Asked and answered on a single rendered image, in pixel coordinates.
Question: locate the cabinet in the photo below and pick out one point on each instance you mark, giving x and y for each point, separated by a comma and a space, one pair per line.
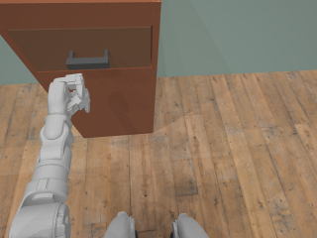
122, 99

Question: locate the left robot shin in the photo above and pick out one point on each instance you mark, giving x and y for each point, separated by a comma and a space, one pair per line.
122, 213

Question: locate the left robot hand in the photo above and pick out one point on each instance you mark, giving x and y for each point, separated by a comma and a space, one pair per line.
62, 101

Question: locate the handle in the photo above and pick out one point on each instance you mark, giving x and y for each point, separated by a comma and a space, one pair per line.
73, 63

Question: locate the right robot shin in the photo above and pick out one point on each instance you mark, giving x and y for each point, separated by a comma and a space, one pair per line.
182, 215

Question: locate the left robot forearm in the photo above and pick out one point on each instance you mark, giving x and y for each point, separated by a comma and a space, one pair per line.
49, 180

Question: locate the robot shin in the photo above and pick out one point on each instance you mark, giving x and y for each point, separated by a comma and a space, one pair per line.
122, 213
182, 215

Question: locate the drawer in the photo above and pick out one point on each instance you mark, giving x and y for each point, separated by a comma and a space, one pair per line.
48, 48

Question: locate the left robot upper arm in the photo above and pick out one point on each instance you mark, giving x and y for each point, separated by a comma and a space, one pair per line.
49, 220

